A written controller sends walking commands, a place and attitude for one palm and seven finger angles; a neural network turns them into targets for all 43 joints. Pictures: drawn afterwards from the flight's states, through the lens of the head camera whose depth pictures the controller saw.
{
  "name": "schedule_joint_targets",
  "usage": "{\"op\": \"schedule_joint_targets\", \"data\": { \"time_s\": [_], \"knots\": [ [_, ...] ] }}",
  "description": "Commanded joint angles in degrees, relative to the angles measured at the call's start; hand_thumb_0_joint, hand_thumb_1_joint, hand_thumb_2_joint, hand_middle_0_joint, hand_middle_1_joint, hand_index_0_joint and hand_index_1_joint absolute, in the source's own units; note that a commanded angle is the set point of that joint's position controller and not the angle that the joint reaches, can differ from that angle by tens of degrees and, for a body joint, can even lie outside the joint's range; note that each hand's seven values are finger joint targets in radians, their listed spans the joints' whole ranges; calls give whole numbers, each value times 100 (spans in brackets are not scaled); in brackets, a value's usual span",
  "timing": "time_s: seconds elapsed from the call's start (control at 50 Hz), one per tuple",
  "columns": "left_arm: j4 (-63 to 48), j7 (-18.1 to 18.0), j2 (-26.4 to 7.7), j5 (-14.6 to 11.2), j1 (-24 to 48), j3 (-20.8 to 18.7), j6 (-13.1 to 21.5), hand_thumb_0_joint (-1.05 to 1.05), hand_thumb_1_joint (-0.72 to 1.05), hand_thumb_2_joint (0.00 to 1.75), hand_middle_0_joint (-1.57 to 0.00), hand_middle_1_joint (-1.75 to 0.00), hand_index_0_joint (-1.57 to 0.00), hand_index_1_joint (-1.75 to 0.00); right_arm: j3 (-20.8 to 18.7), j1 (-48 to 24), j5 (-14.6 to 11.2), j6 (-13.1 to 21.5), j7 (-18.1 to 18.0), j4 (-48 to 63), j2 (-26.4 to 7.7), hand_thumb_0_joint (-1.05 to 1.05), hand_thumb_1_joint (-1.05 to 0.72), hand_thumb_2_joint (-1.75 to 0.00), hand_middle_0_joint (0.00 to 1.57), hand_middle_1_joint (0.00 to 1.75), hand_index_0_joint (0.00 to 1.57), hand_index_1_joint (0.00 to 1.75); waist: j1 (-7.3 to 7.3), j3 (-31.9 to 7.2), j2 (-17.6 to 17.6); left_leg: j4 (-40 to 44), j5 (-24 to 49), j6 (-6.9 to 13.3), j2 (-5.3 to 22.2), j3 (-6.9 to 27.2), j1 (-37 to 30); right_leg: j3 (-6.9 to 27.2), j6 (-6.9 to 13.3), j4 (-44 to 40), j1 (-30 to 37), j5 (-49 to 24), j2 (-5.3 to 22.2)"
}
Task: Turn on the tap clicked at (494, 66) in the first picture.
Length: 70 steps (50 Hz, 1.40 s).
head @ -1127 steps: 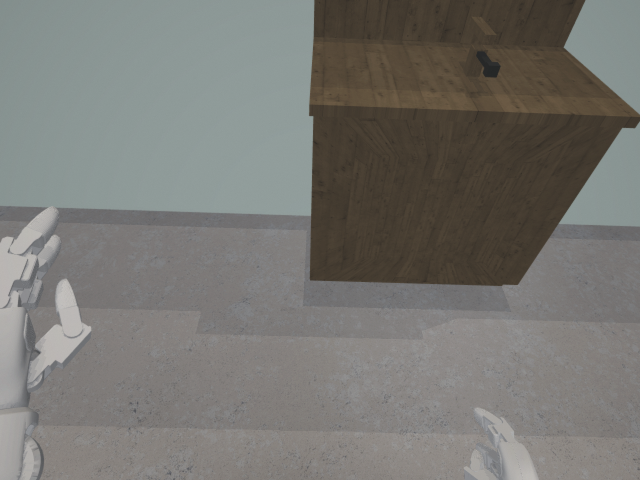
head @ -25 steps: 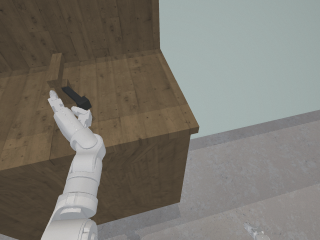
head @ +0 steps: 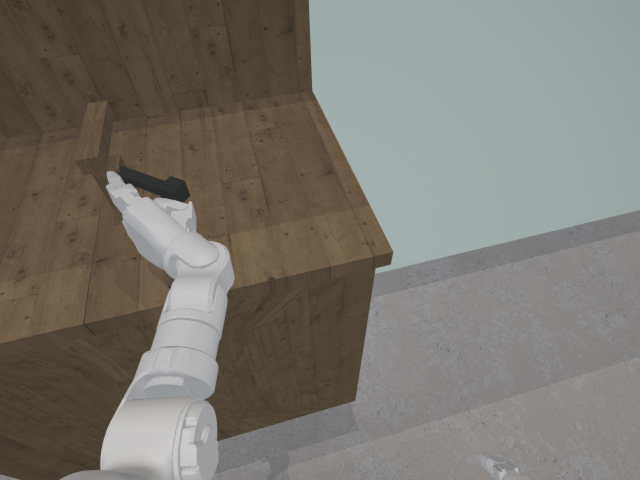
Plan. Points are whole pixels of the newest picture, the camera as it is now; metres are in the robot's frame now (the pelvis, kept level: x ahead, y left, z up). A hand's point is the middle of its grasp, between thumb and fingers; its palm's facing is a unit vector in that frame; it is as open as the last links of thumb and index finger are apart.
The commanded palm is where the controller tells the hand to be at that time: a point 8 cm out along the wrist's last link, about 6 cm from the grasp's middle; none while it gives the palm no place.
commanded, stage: push the lever round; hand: left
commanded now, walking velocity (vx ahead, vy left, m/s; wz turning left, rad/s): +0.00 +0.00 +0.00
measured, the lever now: (174, 192) +0.46 +0.22 +0.11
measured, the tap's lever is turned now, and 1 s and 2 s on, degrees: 50 75 76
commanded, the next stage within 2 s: lift the hand up off the lever in 0.74 s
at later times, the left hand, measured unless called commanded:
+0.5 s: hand (200, 201) +0.44 +0.18 +0.11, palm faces +0.81 -0.57 -0.13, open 7.6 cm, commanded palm +0.40 +0.20 +0.11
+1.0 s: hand (205, 185) +0.48 +0.18 +0.11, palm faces +0.81 -0.58 -0.13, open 7.8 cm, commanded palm +0.42 +0.20 +0.12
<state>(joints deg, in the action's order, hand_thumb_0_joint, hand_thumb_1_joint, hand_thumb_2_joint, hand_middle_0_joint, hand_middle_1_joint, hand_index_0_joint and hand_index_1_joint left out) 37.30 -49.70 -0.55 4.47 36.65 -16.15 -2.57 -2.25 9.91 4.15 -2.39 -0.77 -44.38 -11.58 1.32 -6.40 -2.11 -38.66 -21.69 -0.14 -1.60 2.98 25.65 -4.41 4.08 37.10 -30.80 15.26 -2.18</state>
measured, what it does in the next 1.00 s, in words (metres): stands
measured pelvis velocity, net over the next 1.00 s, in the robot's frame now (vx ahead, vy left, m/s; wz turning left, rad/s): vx -0.01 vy -0.01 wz -0.02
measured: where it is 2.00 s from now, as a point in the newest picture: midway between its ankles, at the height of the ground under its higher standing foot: outside the picture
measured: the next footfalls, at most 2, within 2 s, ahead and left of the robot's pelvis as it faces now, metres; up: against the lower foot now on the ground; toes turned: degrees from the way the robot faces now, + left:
none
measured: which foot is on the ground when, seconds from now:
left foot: down 0.00-1.00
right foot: down 0.00-1.00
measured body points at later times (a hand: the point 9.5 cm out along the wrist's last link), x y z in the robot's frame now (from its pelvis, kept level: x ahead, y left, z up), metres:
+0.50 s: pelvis -0.01 -0.01 -0.01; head +0.03 -0.02 +0.44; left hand +0.40 +0.20 +0.12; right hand +0.09 -0.26 -0.14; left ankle -0.03 +0.12 -0.72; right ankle +0.03 -0.07 -0.72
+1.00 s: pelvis -0.01 -0.01 -0.01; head +0.05 -0.02 +0.44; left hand +0.43 +0.21 +0.12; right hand +0.04 -0.26 -0.15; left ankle -0.03 +0.12 -0.72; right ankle +0.03 -0.07 -0.72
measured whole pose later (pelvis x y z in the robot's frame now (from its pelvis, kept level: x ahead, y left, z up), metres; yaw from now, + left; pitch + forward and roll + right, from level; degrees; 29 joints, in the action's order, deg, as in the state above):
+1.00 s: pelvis -0.01 -0.01 -0.01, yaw -1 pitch +14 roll +0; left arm 54.1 -52.9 -7.1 8.5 51.6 -26.4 1.0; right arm -3.5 15.5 6.2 -0.7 1.4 -46.2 -12.8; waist 6.0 -7.4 -2.1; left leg -41.9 -22.0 -0.4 -0.9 2.1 33.5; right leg -3.9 4.5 39.6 -38.7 14.7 -2.9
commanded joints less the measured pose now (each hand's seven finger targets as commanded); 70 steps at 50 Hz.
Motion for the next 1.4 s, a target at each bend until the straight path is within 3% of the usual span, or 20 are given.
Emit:
{"op": "schedule_joint_targets", "data": {
  "time_s": [0.0,0.04,0.2,0.24,0.28,0.34,0.38,0.44,0.5,0.54,0.56,0.6,0.84,0.88,0.96,1.18,1.24,1.3,1.34,1.38],
  "knots": [
    [-1068,-108,-560,248,2758,322,257,0,90,90,-15,-15,-15,-15,-185,-212,40,181,-18,643,-654,0,-90,-90,20,30,20,30,164,-1788,400,307,1572,-22,44,-212,111,300,-253,-402,1643,-1208,326],
    [-978,-189,-786,255,2736,43,244,0,90,90,-15,-15,-15,-15,-210,-148,69,191,-21,576,-689,0,-90,-90,20,30,20,30,115,-1849,448,292,1547,-17,25,-203,156,297,-259,-402,1689,-1194,310],
    [-847,-337,-661,365,3107,115,195,0,90,90,-15,-15,-15,-15,-223,-36,102,227,70,509,-674,0,-90,-90,20,30,20,30,219,-1939,422,224,1539,-4,28,-238,231,299,-277,-345,1590,-1250,322],
    [-810,-358,-920,401,3018,-121,220,0,90,90,-15,-15,-15,-15,-253,-26,117,236,54,482,-703,0,-90,-90,20,30,20,30,162,-1963,388,222,1457,5,19,-232,286,322,-268,-369,1637,-1139,304],
    [-830,-339,-672,414,3227,137,245,0,90,90,-15,-15,-15,-15,-234,21,120,260,76,490,-674,0,-90,-90,20,30,20,30,247,-2010,453,201,1494,12,22,-236,285,308,-278,-312,1590,-1239,311],
    [-626,-359,-1074,424,3230,-241,272,0,90,90,-15,-15,-15,-15,-246,33,119,267,48,440,-710,0,-90,-90,20,30,20,30,196,-1925,472,209,1212,45,-1,-231,478,382,-295,-398,1609,-942,325],
    [-507,-340,-848,442,3527,13,301,0,90,90,-15,-15,-15,-15,-224,17,114,287,60,421,-684,0,-90,-90,20,30,20,30,334,-1816,458,195,1054,72,13,-252,469,396,-314,-446,1425,-732,340],
    [-377,-387,-1180,475,3482,-306,369,0,90,90,-15,-15,-15,-15,-262,87,145,309,48,383,-717,0,-90,-90,20,30,20,30,256,-1995,410,156,1002,83,-9,-244,559,439,-310,-426,1495,-695,318],
    [-144,-382,-1047,500,3718,-174,402,0,90,90,-15,-15,-15,-15,-236,159,148,320,78,361,-702,0,-90,-90,20,30,20,30,366,-1909,452,138,987,93,-3,-258,606,420,-325,-399,1397,-740,338],
    [-123,-415,-1325,534,3846,-421,450,0,90,90,-15,-15,-15,-15,-258,232,175,328,64,321,-741,0,-90,-90,20,30,20,30,334,-2026,392,134,995,90,-12,-239,639,424,-313,-359,1419,-755,320],
    [-80,-399,-1142,528,3884,-258,459,0,90,90,-15,-15,-15,-15,-247,257,169,327,83,351,-713,0,-90,-90,20,30,20,30,375,-2070,351,131,1049,91,-15,-261,618,424,-325,-329,1421,-870,329],
    [111,-407,-1382,514,3874,-495,478,0,90,90,-15,-15,-15,-15,-247,281,171,329,83,360,-734,0,-90,-90,20,30,20,30,378,-2060,590,83,854,126,-29,-276,848,510,-388,-393,1494,-762,379],
    [503,-384,-2051,663,4212,-977,652,0,90,90,-15,-15,-15,-15,-298,633,214,280,110,320,-811,0,-90,-90,20,30,20,30,424,-2286,396,44,854,174,-23,-285,989,532,-390,-324,1548,-911,344],
    [488,-368,-1830,699,4383,-740,687,0,90,90,-15,-15,-15,-15,-284,693,218,296,142,333,-795,0,-90,-90,20,30,20,30,514,-2264,311,63,982,173,-7,-299,855,460,-371,-294,1442,-988,301],
    [292,-354,-1778,632,4327,-707,729,0,90,90,-15,-15,-15,-15,-302,760,218,319,176,365,-809,0,-90,-90,20,30,20,30,465,-2433,120,100,1252,144,1,-287,665,393,-327,-222,1510,-1227,238],
    [-5,-320,-1371,498,3860,-481,480,0,90,90,-15,-15,-15,-15,-319,707,218,342,243,341,-822,0,-90,-90,20,30,20,30,402,-2113,260,308,1548,78,29,-279,336,230,-271,-361,1607,-1324,156],
    [28,-319,-1526,474,3888,-608,355,0,90,90,-15,-15,-15,-15,-306,627,207,308,202,323,-839,0,-90,-90,20,30,20,30,347,-1962,288,404,1389,82,14,-265,377,266,-264,-464,1672,-1139,183],
    [-124,-319,-1262,503,4063,-358,314,0,90,90,-15,-15,-15,-15,-288,578,209,310,203,334,-782,0,-90,-90,20,30,20,30,415,-1985,335,398,1516,78,28,-278,236,251,-275,-480,1657,-1270,186],
    [-157,-340,-1375,535,3994,-474,299,0,90,90,-15,-15,-15,-15,-303,569,232,313,189,309,-795,0,-90,-90,20,30,20,30,349,-2026,227,407,1598,38,27,-246,145,211,-243,-439,1634,-1252,163],
    [-294,-326,-1193,533,3965,-337,271,0,90,90,-15,-15,-15,-15,-307,574,232,310,194,342,-757,0,-90,-90,20,30,20,30,338,-2160,234,395,1876,0,35,-268,26,195,-240,-394,1728,-1544,168]
  ]
}}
